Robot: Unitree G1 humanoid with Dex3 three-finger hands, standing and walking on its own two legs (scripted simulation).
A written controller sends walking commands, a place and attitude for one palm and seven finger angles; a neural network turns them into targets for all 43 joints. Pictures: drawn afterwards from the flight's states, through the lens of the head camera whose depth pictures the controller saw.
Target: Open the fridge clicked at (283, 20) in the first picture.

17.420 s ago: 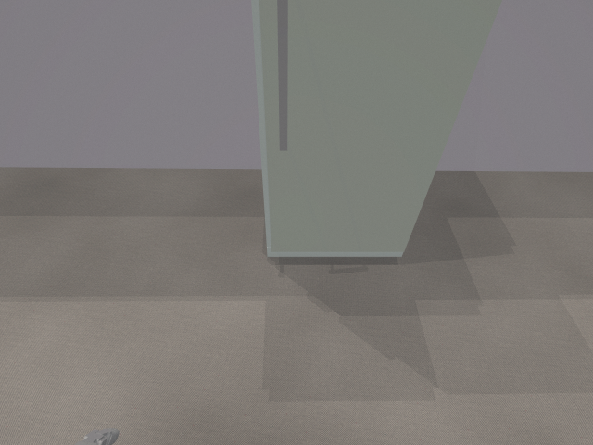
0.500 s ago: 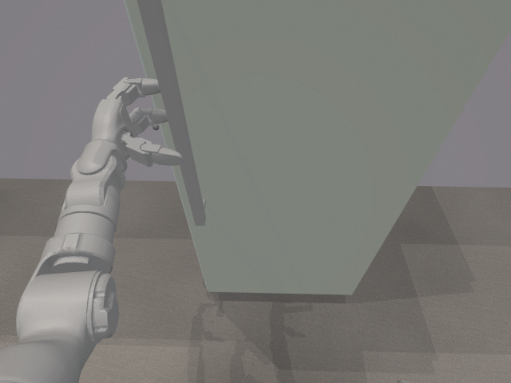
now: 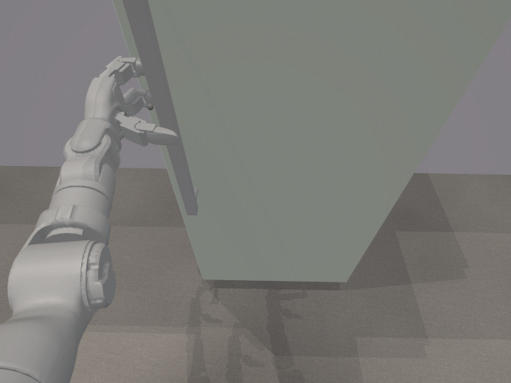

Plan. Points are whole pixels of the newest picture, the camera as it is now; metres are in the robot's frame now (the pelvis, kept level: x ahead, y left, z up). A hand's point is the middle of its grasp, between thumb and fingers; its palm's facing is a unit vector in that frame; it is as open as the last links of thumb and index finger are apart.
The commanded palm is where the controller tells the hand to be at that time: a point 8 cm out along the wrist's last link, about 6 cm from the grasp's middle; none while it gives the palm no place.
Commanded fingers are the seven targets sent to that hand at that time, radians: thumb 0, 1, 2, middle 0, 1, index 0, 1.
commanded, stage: slide the fingers in behind the handle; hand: left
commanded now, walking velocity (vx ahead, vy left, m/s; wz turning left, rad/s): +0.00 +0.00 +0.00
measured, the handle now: (174, 124) +0.52 +0.12 +0.12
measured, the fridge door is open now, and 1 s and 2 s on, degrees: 0 0 0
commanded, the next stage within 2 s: grip the handle and tug to test in 1.84 s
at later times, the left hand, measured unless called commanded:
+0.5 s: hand (138, 116) +0.46 +0.16 +0.18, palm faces -0.06 -1.00 +0.01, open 14.0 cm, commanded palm +0.44 +0.20 +0.18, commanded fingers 0.00 -0.50 0.30 -0.30 -1.20 -0.30 -1.20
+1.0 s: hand (162, 113) +0.47 +0.12 +0.18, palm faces -0.06 -1.00 +0.01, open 14.0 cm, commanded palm +0.44 +0.18 +0.18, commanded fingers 0.00 -0.50 0.30 -0.30 -1.20 -0.30 -1.20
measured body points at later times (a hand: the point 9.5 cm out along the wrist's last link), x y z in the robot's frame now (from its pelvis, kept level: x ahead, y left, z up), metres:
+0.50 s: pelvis +0.01 +0.01 +0.00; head +0.02 +0.00 +0.45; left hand +0.46 +0.21 +0.19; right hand +0.07 -0.26 -0.11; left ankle +0.04 +0.12 -0.73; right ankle -0.04 -0.10 -0.73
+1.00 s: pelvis +0.00 +0.01 +0.00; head +0.02 +0.00 +0.45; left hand +0.46 +0.18 +0.19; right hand +0.06 -0.25 -0.12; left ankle +0.04 +0.12 -0.73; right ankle -0.04 -0.10 -0.73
